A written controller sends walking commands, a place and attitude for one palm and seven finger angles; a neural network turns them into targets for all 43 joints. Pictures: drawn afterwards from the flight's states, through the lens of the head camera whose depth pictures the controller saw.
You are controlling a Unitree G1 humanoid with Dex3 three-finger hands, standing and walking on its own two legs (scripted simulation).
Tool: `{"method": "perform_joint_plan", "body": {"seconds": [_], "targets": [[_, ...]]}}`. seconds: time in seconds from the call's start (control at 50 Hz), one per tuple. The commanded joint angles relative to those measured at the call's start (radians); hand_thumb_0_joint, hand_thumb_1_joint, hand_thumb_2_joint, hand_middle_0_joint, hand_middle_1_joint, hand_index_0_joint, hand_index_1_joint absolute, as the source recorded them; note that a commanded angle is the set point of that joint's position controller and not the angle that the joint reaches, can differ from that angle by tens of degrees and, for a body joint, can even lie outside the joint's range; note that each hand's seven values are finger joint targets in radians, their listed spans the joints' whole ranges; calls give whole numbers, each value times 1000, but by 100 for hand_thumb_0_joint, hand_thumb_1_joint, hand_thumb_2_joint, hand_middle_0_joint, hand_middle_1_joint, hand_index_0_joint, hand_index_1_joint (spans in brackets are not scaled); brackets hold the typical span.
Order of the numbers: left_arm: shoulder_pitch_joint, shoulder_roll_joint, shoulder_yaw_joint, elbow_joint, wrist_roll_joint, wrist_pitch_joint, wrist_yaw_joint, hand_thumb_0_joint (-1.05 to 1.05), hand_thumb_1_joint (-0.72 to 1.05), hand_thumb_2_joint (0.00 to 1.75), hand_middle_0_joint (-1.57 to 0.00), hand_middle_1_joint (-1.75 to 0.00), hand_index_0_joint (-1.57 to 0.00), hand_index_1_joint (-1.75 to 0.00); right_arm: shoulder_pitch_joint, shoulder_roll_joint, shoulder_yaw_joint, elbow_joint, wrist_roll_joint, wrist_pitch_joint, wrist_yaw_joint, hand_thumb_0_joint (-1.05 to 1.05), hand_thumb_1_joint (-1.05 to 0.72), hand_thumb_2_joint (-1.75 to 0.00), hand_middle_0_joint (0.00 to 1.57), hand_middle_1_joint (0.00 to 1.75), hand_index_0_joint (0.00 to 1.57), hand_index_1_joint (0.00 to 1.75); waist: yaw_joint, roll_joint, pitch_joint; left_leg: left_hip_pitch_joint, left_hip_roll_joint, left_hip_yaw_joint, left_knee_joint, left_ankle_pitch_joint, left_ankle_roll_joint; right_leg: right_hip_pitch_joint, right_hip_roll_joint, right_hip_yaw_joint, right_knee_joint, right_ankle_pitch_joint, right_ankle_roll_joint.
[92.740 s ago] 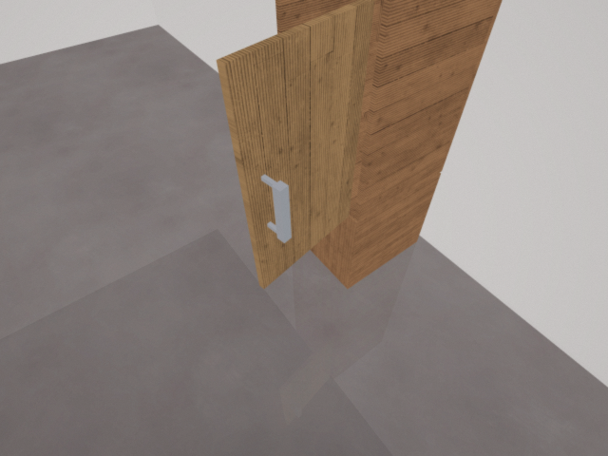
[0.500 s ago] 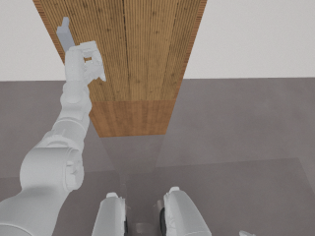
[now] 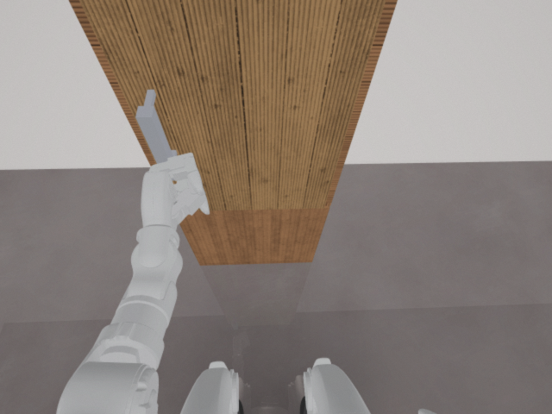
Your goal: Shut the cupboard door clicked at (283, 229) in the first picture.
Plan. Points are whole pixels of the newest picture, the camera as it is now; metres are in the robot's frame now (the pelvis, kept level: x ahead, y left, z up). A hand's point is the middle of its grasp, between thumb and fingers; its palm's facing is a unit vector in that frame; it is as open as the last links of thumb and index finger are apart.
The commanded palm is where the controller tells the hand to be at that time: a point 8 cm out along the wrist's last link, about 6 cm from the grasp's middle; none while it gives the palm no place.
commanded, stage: pull the fist back off the door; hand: left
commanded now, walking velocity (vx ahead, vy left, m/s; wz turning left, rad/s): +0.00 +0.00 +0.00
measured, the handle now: (161, 138) +0.53 +0.17 +0.04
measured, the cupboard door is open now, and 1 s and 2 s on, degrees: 0 0 0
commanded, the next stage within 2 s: draw the hand back to the body in 0.20 s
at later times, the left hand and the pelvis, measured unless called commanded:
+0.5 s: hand (184, 220) +0.36 +0.11 +0.07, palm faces +0.01 -1.00 -0.04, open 3.2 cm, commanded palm +0.33 +0.18 +0.08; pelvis +0.02 -0.02 +0.02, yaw +2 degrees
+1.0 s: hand (73, 260) +0.28 +0.19 +0.15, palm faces +0.17 -0.95 -0.26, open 3.1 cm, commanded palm +0.24 +0.24 +0.18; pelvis +0.03 -0.01 +0.08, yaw +2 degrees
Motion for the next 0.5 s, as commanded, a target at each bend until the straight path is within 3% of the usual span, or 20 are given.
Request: {"method": "perform_joint_plan", "body": {"seconds": [0.0,0.04,0.1,0.18,0.2,0.24,0.3,0.34,0.36,0.4,0.46,0.48], "targets": [[-215,92,-16,-311,-3,-72,5,0,90,90,-130,-150,-130,-150,36,-139,-65,-113,2,-22,-10,0,-90,-90,20,30,20,30,14,-18,-414,345,-18,-29,-155,324,-1,235,12,-29,-146,347,-23],[-164,52,-66,-379,-8,-73,-4,0,90,90,-130,-150,-130,-150,24,-132,-64,-132,4,-21,-9,0,-90,-90,20,30,20,30,16,1,-415,377,-20,-28,-149,380,0,246,12,-30,-141,396,-25],[-56,38,-85,-428,-18,-62,-20,0,90,90,-130,-150,-130,-150,-9,-124,-63,-146,8,-16,-9,0,-90,-90,20,30,20,30,31,-27,-397,356,-25,-18,-154,379,1,297,7,-21,-149,434,-22],[-65,59,-82,-459,-20,-53,-31,0,90,90,-130,-150,-130,-150,-34,-118,-60,-142,10,-16,-24,0,-90,-90,20,30,20,30,20,-49,-362,325,-29,-17,-139,354,5,305,0,-9,-151,447,-18],[-78,41,-101,-462,-21,-52,-36,0,90,90,-130,-150,-130,-150,-41,-116,-58,-142,10,-17,-26,0,-90,-90,20,30,20,30,11,-59,-354,321,-30,-18,-137,344,6,302,-1,-9,-153,440,-16],[-100,56,-99,-492,-25,-55,-45,0,90,90,-130,-150,-130,-150,-50,-117,-58,-143,11,-23,-34,0,-90,-90,20,30,20,30,8,-41,-369,323,-34,-17,-125,343,10,304,-2,-2,-150,442,-18],[-81,27,-121,-474,-31,-50,-63,0,90,90,-130,-150,-130,-150,-68,-112,-57,-139,12,-30,-35,0,-90,-90,20,30,20,30,14,-31,-374,333,-34,-19,-125,327,5,291,-5,-5,-151,421,-17],[13,89,-69,-570,-46,-37,-71,0,90,90,-130,-150,-130,-150,-74,-118,-57,-173,18,-29,-37,0,-90,-90,20,30,20,30,64,9,-457,386,-39,-17,-148,388,5,377,-2,1,-154,476,-25],[52,93,-67,-602,-54,-19,-77,0,90,90,-130,-150,-130,-150,-80,-110,-54,-181,24,-26,-39,0,-90,-90,20,30,20,30,71,1,-482,405,-39,-9,-160,402,7,421,-5,6,-169,508,-21],[132,141,-21,-647,-74,18,-88,0,90,90,-130,-150,-130,-150,-84,-104,-48,-198,34,-23,-47,0,-90,-90,20,30,20,30,85,-60,-451,379,-41,0,-198,372,9,509,-7,19,-210,518,-12],[211,144,-20,-677,-101,71,-117,0,90,90,-130,-150,-130,-150,-102,-98,-32,-216,49,-22,-61,0,-90,-90,20,30,20,30,76,-95,-332,344,-43,7,-248,304,14,549,-14,36,-280,471,-1],[227,153,-3,-667,-112,84,-125,0,90,90,-130,-150,-130,-150,-102,-100,-31,-214,52,-24,-66,0,-90,-90,20,30,20,30,69,-142,-284,338,-41,5,-264,268,16,542,-15,36,-310,421,5]]}}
